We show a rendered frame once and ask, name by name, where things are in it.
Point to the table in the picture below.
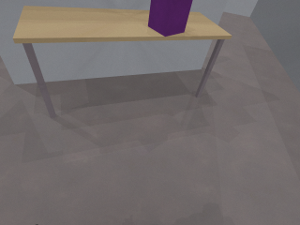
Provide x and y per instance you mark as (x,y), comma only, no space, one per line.
(39,24)

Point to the carton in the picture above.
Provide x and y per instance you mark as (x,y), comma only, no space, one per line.
(169,17)

